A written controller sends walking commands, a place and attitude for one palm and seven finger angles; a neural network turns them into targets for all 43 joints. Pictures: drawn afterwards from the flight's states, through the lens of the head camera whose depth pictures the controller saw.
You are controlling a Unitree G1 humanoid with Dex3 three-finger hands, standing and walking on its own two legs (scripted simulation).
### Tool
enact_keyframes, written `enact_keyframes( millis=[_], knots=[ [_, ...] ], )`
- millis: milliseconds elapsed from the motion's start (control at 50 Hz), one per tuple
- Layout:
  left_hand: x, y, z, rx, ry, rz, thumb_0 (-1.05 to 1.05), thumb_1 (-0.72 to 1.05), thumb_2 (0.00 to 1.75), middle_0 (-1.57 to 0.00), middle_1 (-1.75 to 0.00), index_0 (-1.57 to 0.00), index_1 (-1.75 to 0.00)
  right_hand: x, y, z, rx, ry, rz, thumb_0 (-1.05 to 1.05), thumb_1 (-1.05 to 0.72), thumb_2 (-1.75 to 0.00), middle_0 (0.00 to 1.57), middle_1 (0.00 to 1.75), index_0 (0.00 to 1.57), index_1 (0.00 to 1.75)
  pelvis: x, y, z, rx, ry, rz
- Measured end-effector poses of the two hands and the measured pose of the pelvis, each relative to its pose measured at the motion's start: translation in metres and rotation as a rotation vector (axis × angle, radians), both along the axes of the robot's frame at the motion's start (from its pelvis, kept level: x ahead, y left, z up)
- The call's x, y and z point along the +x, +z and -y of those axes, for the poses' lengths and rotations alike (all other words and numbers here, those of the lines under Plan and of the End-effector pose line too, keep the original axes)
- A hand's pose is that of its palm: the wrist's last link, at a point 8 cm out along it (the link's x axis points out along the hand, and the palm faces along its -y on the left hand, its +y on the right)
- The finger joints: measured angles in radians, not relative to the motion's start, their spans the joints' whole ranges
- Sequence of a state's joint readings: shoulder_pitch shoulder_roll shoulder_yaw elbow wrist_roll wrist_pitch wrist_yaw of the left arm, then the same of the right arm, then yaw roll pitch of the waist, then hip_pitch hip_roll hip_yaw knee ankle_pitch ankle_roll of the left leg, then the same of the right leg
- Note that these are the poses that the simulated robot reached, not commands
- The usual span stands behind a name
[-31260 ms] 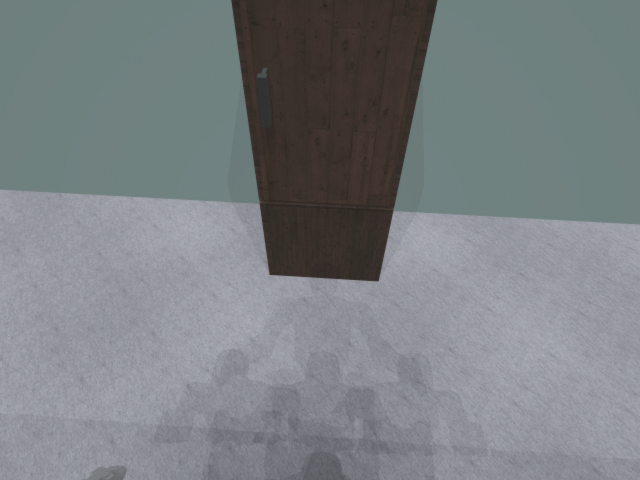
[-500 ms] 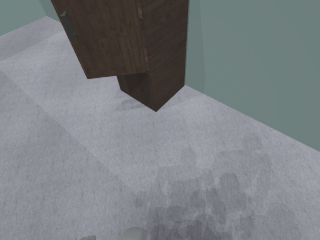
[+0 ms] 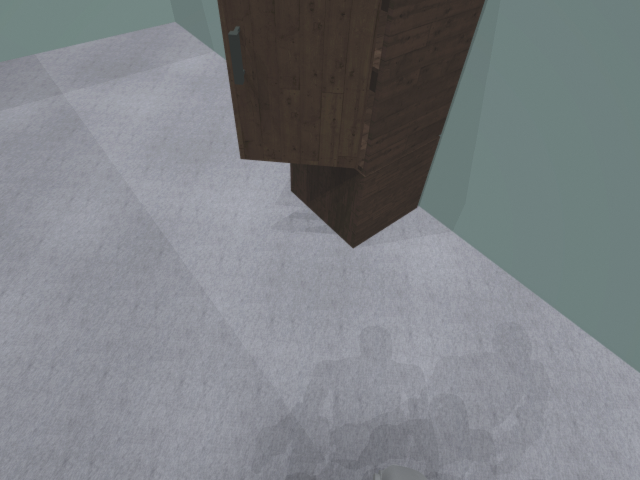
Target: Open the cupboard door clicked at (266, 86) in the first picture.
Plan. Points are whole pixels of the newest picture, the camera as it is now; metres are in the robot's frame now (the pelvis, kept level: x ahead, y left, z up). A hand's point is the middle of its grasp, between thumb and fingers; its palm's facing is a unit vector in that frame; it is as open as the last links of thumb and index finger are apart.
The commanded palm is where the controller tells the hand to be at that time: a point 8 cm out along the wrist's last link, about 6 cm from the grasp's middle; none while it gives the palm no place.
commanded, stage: take the last steps up to it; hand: left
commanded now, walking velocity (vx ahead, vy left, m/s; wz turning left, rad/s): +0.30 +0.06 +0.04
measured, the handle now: (238, 55) +1.06 +0.30 +0.01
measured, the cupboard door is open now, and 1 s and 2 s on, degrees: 46 46 46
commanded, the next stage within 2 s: come to a stop and stand still in 1.22 s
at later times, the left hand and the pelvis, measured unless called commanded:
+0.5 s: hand (224, 439) +0.20 +0.16 -0.16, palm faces +0.10 -0.97 -0.23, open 7.1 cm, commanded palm none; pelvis +0.15 -0.03 +0.00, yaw +3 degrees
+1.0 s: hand (198, 342) +0.35 +0.24 -0.17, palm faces +0.08 -0.98 -0.18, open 7.4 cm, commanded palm none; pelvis +0.32 +0.06 +0.00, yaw +0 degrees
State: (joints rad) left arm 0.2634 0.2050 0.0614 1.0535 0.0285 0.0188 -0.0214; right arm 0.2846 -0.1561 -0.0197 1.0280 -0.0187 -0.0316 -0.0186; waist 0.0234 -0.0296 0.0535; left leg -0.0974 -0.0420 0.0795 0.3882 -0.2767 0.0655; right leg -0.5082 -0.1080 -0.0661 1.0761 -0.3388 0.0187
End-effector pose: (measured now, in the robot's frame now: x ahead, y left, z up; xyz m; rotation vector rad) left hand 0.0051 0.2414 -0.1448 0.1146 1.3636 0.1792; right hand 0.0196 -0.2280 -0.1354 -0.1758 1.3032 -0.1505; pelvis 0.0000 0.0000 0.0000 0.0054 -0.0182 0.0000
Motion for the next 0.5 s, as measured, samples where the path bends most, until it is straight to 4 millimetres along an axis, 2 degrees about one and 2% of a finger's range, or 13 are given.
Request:
enact_keyframes(
  millis=[160, 220, 280, 320, 360, 440, 500],
  knots=[
    [0.102, 0.009, 0.019, 0.001, -0.076, 0.123, 0.01, 0.91, 0.90, -0.20, -0.30, -0.19, -0.30, -0.039, -0.012, -0.012, 0.068, -0.087, -0.188, 0.00, -0.91, -0.90, 0.20, 0.30, 0.20, 0.30, 0.042, -0.002, 0.007, 0.022, -0.007, -0.004],
    [0.147, 0.009, 0.034, 0.005, -0.117, 0.167, 0.01, 0.90, 0.90, -0.20, -0.30, -0.19, -0.30, -0.045, -0.019, -0.009, 0.089, -0.122, -0.256, 0.00, -0.91, -0.90, 0.20, 0.30, 0.20, 0.30, 0.063, -0.008, 0.016, 0.032, -0.015, -0.008],
    [0.185, 0.006, 0.048, 0.015, -0.129, 0.233, 0.00, 0.90, 0.90, -0.20, -0.30, -0.19, -0.30, -0.041, -0.029, 0.000, 0.104, -0.136, -0.315, 0.00, -0.91, -0.90, 0.20, 0.30, 0.20, 0.30, 0.085, -0.019, 0.027, 0.024, -0.004, -0.002],
    [0.194, 0.008, 0.054, 0.014, -0.106, 0.262, 0.00, 0.90, 0.90, -0.20, -0.30, -0.20, -0.30, -0.025, -0.029, 0.008, 0.102, -0.124, -0.328, 0.00, -0.91, -0.90, 0.20, 0.30, 0.20, 0.30, 0.096, -0.017, 0.032, 0.017, 0.015, 0.008],
    [0.194, 0.011, 0.058, 0.013, -0.077, 0.249, 0.00, 0.90, 0.90, -0.20, -0.30, -0.20, -0.30, 0.001, -0.026, 0.018, 0.089, -0.109, -0.306, 0.01, -0.91, -0.90, 0.20, 0.30, 0.20, 0.30, 0.107, -0.012, 0.034, 0.014, 0.024, 0.010],
    [0.189, 0.020, 0.046, 0.056, 0.001, 0.215, -0.03, 0.95, 0.89, -0.21, -0.30, -0.20, -0.30, 0.073, -0.016, 0.030, 0.066, -0.066, -0.199, 0.01, -0.91, -0.90, 0.20, 0.30, 0.20, 0.30, 0.132, 0.000, 0.036, 0.007, 0.042, -0.008],
    [0.180, 0.020, 0.039, 0.054, 0.013, 0.142, -0.03, 0.96, 0.89, -0.20, -0.30, -0.20, -0.30, 0.130, -0.010, 0.032, 0.058, -0.035, -0.107, 0.00, -0.92, -0.90, 0.19, 0.30, 0.20, 0.30, 0.152, 0.005, 0.034, 0.007, 0.050, -0.019]
  ],
)
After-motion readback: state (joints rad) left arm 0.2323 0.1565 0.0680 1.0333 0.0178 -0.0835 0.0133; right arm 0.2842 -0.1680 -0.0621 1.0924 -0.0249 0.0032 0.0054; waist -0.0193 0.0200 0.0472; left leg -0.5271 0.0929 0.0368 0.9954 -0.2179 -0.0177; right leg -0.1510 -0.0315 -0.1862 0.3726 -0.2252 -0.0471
